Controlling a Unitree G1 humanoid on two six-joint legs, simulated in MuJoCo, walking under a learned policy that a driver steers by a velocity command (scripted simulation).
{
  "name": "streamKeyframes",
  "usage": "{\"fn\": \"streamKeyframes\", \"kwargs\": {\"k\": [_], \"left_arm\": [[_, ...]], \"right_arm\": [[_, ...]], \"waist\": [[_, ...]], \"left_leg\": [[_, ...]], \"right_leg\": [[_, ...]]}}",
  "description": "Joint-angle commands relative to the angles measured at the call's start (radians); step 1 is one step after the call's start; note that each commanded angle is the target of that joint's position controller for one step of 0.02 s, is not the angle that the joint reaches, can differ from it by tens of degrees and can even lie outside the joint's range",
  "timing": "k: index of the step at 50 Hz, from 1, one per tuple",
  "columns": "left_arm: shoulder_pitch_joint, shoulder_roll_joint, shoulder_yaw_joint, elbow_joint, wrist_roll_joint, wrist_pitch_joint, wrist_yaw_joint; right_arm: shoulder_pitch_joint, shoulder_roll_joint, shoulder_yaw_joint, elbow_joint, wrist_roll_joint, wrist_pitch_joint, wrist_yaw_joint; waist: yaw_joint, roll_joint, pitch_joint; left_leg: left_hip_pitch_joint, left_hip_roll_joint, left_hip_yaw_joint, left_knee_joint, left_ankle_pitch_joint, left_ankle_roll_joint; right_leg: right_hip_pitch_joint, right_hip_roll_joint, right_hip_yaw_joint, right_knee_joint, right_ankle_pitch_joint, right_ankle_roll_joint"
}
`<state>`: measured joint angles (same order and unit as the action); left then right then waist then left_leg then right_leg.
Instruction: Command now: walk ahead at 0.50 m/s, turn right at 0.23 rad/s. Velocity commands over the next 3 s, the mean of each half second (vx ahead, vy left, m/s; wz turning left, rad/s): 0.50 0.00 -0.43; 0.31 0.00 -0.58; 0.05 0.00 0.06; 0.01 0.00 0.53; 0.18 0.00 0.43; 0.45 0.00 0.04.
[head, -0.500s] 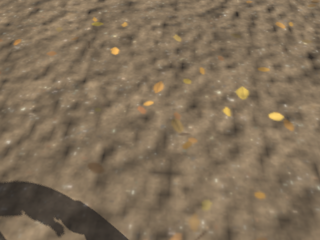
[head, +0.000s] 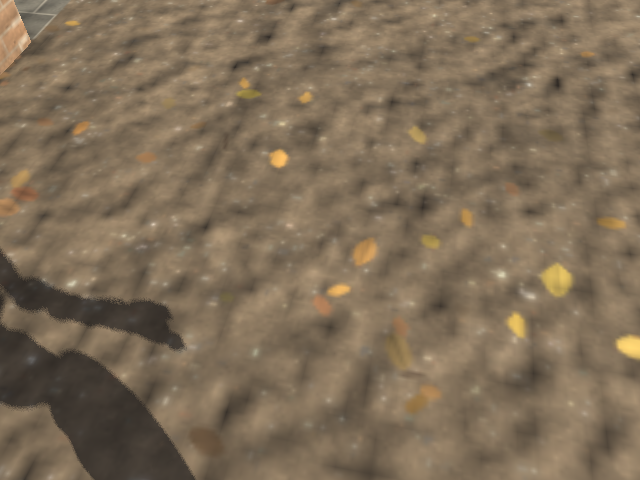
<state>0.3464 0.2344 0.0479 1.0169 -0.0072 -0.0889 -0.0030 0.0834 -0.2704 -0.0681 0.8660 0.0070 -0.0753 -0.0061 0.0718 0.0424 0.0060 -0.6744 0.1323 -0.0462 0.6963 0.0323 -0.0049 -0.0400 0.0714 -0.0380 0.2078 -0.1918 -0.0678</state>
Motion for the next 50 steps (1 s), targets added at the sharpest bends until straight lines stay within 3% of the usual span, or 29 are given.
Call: {"fn": "streamKeyframes", "kwargs": {"k": [1,3,6,7,8,9,10,11,12,14,15,17,20,24,28,30,32,33,34,35,36,37,38,39,40,41,43,46,50], "left_arm": [[0.032,0.172,0.033,-0.032,-0.011,-0.002,0.011],[0.063,0.172,0.036,-0.022,-0.016,0.009,0.015],[0.054,0.188,0.048,-0.024,-0.018,0.023,0.024],[0.036,0.193,0.051,-0.031,-0.018,0.027,0.024],[0.02,0.177,0.046,-0.041,-0.014,0.029,0.022],[-0.001,0.134,0.03,-0.074,-0.001,0.029,0.019],[0.115,0.013,-0.002,-0.099,-0.007,0.012,0.016],[0.107,0.076,0.009,-0.094,-0.025,-0.002,0.013],[0.032,0.159,0.033,-0.111,-0.045,-0.004,0.013],[-0.045,0.143,0.041,-0.127,-0.034,0.007,0.02],[-0.034,0.124,0.048,-0.126,-0.029,0.021,0.02],[-0.026,0.074,0.044,-0.139,-0.029,0.046,0.016],[-0.081,0.072,0.048,-0.181,-0.02,0.064,0.014],[-0.192,0.064,0.04,-0.223,-0.014,0.055,-0.013],[-0.323,0.064,0.03,-0.282,-0.013,0.056,-0.038],[-0.353,0.079,0.033,-0.309,-0.014,0.059,-0.047],[-0.32,0.11,0.048,-0.322,-0.01,0.062,-0.052],[-0.228,0.142,0.067,-0.305,-0.009,0.062,-0.052],[-0.067,0.197,0.099,-0.263,-0.009,0.059,-0.044],[0.048,0.3,0.133,-0.241,-0.006,0.067,-0.019],[-0.019,0.402,0.136,-0.274,0.007,0.063,-0.015],[0.015,0.322,0.113,-0.306,0.006,0.056,-0.023],[-0.023,0.274,0.098,-0.304,0.005,0.045,-0.027],[-0.08,0.235,0.09,-0.307,-0.011,0.04,-0.026],[-0.14,0.206,0.083,-0.32,-0.014,0.043,-0.02],[-0.18,0.191,0.075,-0.336,0.0,0.047,-0.014],[-0.198,0.208,0.079,-0.346,0.015,0.047,-0.008],[-0.178,0.228,0.084,-0.342,0.003,0.053,0.01],[-0.166,0.227,0.082,-0.345,-0.01,0.083,0.034]], "right_arm": [[-0.128,-0.036,0.001,-0.083,0.006,-0.019,0.013],[-0.176,-0.042,0.004,-0.104,0.01,-0.029,0.024],[-0.146,-0.085,-0.006,-0.109,0.013,-0.044,0.034],[-0.088,-0.105,-0.015,-0.097,0.013,-0.048,0.032],[0.043,-0.143,-0.036,-0.06,0.009,-0.051,0.025],[0.224,-0.204,-0.055,-0.029,-0.009,-0.054,0.016],[0.321,-0.296,-0.078,-0.011,-0.019,-0.042,0.012],[0.318,-0.205,-0.053,-0.014,-0.013,-0.037,0.013],[0.24,-0.137,-0.032,-0.029,-0.009,-0.036,0.01],[0.122,-0.076,-0.014,-0.036,-0.012,-0.034,0.011],[0.088,-0.058,-0.008,-0.035,-0.02,-0.038,0.012],[0.07,-0.066,-0.014,-0.024,-0.021,-0.042,0.012],[0.087,-0.102,-0.029,-0.006,-0.023,-0.048,0.002],[0.109,-0.134,-0.04,0.004,-0.019,-0.038,-0.012],[0.172,-0.167,-0.052,0.02,0.0,-0.02,-0.017],[0.191,-0.183,-0.059,0.028,0.011,-0.006,-0.016],[0.167,-0.21,-0.067,0.019,0.019,0.01,-0.018],[0.15,-0.22,-0.07,0.011,0.024,0.022,-0.021],[0.14,-0.209,-0.064,0.003,0.027,0.03,-0.023],[0.168,-0.168,-0.047,-0.02,-0.005,0.023,-0.023],[0.269,-0.038,-0.004,-0.07,-0.039,-0.002,-0.01],[0.183,-0.123,-0.017,-0.061,-0.003,-0.028,-0.001],[0.102,-0.138,-0.022,-0.09,0.028,-0.036,-0.001],[0.093,-0.129,-0.021,-0.079,0.015,-0.035,-0.012],[0.092,-0.143,-0.029,-0.072,-0.008,-0.026,-0.024],[0.106,-0.157,-0.037,-0.072,-0.011,-0.009,-0.029],[0.13,-0.136,-0.037,-0.08,-0.015,0.017,-0.033],[0.098,-0.112,-0.029,-0.1,-0.024,0.033,-0.04],[0.006,-0.105,-0.021,-0.133,-0.017,0.042,-0.032]], "waist": [[0.005,-0.086,0.069],[0.014,-0.091,0.078],[-0.03,-0.122,0.054],[-0.067,-0.135,0.024],[-0.13,-0.124,-0.058],[-0.204,-0.069,-0.213],[-0.169,0.194,-0.375],[-0.176,0.231,-0.415],[-0.171,0.147,-0.247],[-0.124,0.053,-0.075],[-0.091,0.072,-0.038],[-0.065,0.07,-0.005],[-0.057,0.03,0.021],[-0.084,0.013,0.042],[-0.128,-0.001,0.081],[-0.127,0.006,0.089],[-0.087,0.032,0.058],[-0.033,0.039,0.001],[0.048,0.014,-0.085],[0.074,-0.124,-0.18],[-0.064,-0.345,-0.315],[0.025,-0.161,-0.423],[0.021,-0.123,-0.305],[-0.014,-0.058,-0.201],[-0.046,-0.054,-0.143],[-0.081,-0.071,-0.128],[-0.111,-0.084,-0.131],[-0.108,-0.097,-0.141],[-0.073,-0.132,-0.139]], "left_leg": [[0.041,-0.047,0.029,-0.125,0.069,-0.011],[0.038,-0.06,0.018,-0.177,0.039,-0.007],[0.137,-0.077,0.005,-0.23,-0.043,0.015],[0.233,-0.094,0.021,-0.245,-0.073,0.029],[0.424,-0.105,0.037,-0.259,-0.078,0.056],[0.722,0.021,-0.077,-0.204,-0.08,0.115],[1.104,0.28,-0.48,-0.259,-0.198,0.256],[1.096,0.311,-0.669,-0.368,-0.339,0.283],[0.96,0.276,-0.517,-0.388,-0.382,0.232],[0.683,0.198,-0.283,-0.457,-0.284,0.183],[0.595,0.166,-0.198,-0.493,-0.241,0.168],[0.509,0.155,-0.105,-0.547,-0.175,0.177],[0.513,0.161,-0.001,-0.58,-0.081,0.195],[0.545,0.131,0.144,-0.59,-0.021,0.17],[0.643,0.157,0.208,-0.569,-0.012,0.154],[0.714,0.179,0.226,-0.523,0.048,0.14],[0.749,0.178,0.258,-0.389,0.379,0.116],[0.744,0.159,0.277,-0.234,0.574,0.097],[0.676,0.11,0.302,-0.012,0.596,0.056],[0.423,0.053,0.306,0.309,0.208,-0.018],[0.034,-0.155,0.186,0.662,-0.71,-0.085],[-0.007,-0.134,-0.017,0.739,-0.727,-0.065],[-0.068,-0.101,-0.013,0.719,-0.639,-0.042],[-0.06,-0.058,-0.01,0.633,-0.548,-0.034],[-0.013,-0.031,-0.012,0.565,-0.487,-0.036],[0.065,-0.019,-0.022,0.538,-0.458,-0.035],[0.127,-0.04,-0.013,0.48,-0.422,-0.046],[0.106,-0.07,-0.015,0.348,-0.339,-0.071],[0.1,-0.099,-0.038,0.161,-0.219,-0.089]], "right_leg": [[-0.055,-0.252,0.161,-0.071,0.201,-0.136],[0.001,-0.276,0.19,-0.025,0.206,-0.135],[0.045,-0.31,0.24,0.057,0.262,-0.111],[0.036,-0.302,0.242,0.114,0.343,-0.099],[-0.001,-0.249,0.212,0.251,0.434,-0.073],[-0.16,-0.181,0.169,0.517,0.307,-0.039],[-0.544,-0.02,0.064,0.889,-0.144,0.035],[-0.662,-0.047,0.168,1.053,-0.398,0.036],[-0.731,-0.1,0.173,1.104,-0.34,0.025],[-0.681,-0.178,0.135,1.039,-0.194,0.024],[-0.628,-0.206,0.142,0.995,-0.151,0.023],[-0.582,-0.223,0.129,0.958,-0.113,0.028],[-0.642,-0.229,0.137,0.862,-0.004,0.042],[-0.623,-0.213,0.09,0.632,0.191,0.046],[-0.625,-0.194,0.029,0.493,0.193,0.028],[-0.627,-0.178,0.006,0.457,0.119,0.006],[-0.537,-0.121,-0.049,0.437,0.017,-0.027],[-0.415,-0.068,-0.085,0.413,0.0,-0.048],[-0.191,-0.012,-0.095,0.332,0.11,-0.08],[0.1,-0.142,0.119,0.318,0.384,-0.139],[0.385,-0.415,0.65,0.268,0.523,-0.356],[0.391,-0.436,0.702,0.206,0.557,-0.357],[0.308,-0.402,0.547,0.204,0.621,-0.317],[0.165,-0.343,0.434,0.198,0.596,-0.264],[0.031,-0.312,0.378,0.175,0.567,-0.234],[-0.077,-0.29,0.347,0.146,0.578,-0.227],[-0.171,-0.27,0.314,0.127,0.648,-0.232],[-0.181,-0.243,0.29,0.134,0.659,-0.218],[-0.16,-0.213,0.323,0.149,0.448,-0.169]]}}
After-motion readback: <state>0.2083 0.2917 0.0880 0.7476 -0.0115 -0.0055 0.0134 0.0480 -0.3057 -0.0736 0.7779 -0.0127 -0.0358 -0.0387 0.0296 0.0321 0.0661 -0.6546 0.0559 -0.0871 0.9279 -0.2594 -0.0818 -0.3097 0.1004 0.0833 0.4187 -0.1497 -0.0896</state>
